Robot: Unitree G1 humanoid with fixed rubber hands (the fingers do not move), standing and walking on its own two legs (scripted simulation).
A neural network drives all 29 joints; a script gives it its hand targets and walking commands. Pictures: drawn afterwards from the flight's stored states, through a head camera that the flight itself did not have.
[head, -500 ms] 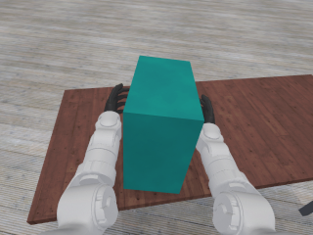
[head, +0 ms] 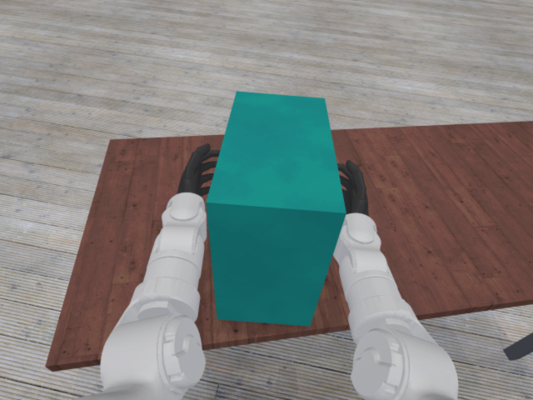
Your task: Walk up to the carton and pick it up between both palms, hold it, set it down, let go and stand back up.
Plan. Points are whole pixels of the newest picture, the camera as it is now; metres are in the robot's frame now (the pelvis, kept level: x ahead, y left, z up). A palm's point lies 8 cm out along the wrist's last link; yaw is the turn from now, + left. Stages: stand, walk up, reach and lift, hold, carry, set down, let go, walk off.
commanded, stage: set down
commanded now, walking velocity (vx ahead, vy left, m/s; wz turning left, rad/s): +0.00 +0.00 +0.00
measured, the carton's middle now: (272, 205) +0.45 -0.02 +0.05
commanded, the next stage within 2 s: none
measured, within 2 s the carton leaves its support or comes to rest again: rests again in 0.06 s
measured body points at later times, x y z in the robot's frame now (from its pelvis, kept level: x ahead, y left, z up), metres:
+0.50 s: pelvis +0.00 +0.00 +0.00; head +0.02 +0.02 +0.45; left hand +0.43 +0.11 +0.10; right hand +0.39 -0.15 +0.09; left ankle +0.03 +0.12 -0.75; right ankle -0.03 -0.14 -0.75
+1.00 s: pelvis +0.00 +0.01 +0.00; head +0.03 +0.03 +0.45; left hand +0.43 +0.11 +0.10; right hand +0.39 -0.15 +0.09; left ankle +0.03 +0.12 -0.75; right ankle -0.03 -0.13 -0.75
